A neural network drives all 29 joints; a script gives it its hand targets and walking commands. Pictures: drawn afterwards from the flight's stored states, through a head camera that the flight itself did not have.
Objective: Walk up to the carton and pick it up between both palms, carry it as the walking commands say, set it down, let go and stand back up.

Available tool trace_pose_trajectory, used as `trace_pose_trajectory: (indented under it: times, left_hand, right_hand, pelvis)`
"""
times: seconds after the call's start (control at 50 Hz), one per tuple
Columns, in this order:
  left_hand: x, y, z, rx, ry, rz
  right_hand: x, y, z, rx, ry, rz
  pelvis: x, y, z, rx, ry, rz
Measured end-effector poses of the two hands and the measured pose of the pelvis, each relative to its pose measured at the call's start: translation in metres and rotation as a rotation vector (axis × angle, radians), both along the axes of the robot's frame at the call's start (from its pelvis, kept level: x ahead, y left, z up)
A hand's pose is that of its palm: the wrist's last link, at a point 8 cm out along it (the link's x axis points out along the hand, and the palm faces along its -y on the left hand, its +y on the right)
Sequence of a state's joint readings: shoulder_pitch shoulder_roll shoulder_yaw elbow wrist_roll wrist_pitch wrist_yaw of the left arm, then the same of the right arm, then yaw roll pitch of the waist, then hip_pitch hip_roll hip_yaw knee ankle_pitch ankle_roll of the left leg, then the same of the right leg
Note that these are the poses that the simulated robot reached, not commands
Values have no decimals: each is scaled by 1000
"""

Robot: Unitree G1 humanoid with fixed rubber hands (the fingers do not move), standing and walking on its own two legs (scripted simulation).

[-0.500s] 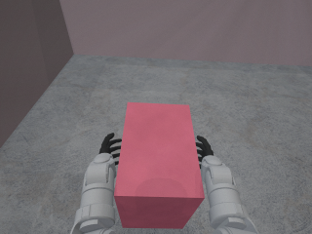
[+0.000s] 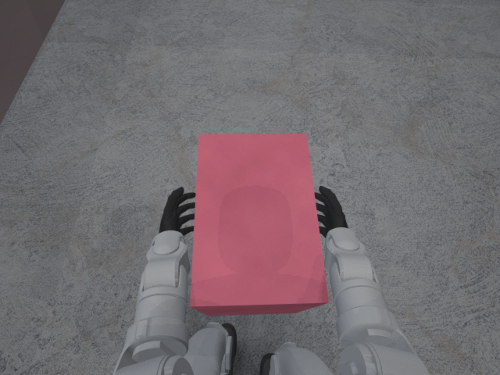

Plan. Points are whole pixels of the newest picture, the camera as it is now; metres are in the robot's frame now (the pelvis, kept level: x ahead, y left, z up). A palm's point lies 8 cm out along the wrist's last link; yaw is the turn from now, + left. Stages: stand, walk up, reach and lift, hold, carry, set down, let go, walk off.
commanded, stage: set down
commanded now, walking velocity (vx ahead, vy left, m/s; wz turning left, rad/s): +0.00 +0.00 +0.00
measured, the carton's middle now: (252, 234) +0.35 +0.03 -0.11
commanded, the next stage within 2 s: none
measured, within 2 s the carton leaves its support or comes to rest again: neither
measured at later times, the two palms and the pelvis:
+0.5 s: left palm (178, 236) +0.34 +0.18 -0.13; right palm (317, 228) +0.38 -0.10 -0.12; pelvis -0.01 -0.02 -0.06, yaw +1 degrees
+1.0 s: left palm (185, 236) +0.37 +0.18 -0.21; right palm (306, 230) +0.41 -0.09 -0.21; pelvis -0.02 -0.01 -0.13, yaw +0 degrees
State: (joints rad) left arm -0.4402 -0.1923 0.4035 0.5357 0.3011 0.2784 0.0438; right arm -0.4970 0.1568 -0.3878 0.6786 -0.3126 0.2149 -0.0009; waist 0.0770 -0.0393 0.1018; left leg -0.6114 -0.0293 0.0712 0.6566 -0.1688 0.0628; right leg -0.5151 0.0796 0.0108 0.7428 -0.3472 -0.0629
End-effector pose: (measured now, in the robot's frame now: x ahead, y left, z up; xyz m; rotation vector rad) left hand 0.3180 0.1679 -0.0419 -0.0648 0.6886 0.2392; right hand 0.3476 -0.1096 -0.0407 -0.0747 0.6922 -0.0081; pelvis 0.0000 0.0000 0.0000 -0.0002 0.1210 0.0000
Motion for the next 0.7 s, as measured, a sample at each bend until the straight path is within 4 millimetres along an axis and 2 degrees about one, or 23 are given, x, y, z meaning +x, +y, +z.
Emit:
trace_pose_trajectory:
  times: [0.16, 0.4, 0.7]
  left_hand:
    - [7, 0, -32, 14, -27, 3]
    - [17, 7, -70, 21, -37, 20]
    - [35, 10, -120, 9, -35, 20]
  right_hand:
    - [10, 0, -31, -7, -28, 13]
    - [28, 9, -66, -1, -38, 20]
    - [45, 12, -116, 5, -34, 3]
  pelvis:
    - [-5, -7, -18, -7, 120, 5]
    - [-12, -16, -49, -13, 213, 22]
    - [-18, -18, -89, -22, 327, 25]
